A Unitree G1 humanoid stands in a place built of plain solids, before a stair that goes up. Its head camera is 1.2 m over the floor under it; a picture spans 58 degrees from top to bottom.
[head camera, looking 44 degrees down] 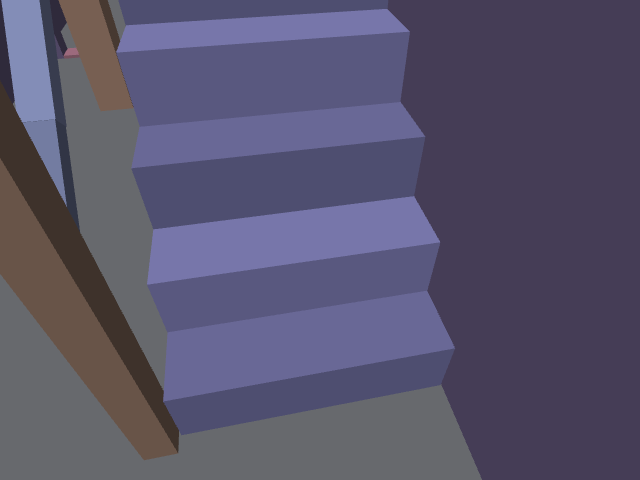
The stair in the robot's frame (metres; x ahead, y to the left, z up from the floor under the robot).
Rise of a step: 0.20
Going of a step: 0.20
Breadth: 0.75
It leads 11 degrees to the left of straight ahead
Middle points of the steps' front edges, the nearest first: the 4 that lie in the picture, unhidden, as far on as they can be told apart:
0.55 0.01 0.20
0.75 0.05 0.40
0.94 0.09 0.60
1.14 0.13 0.80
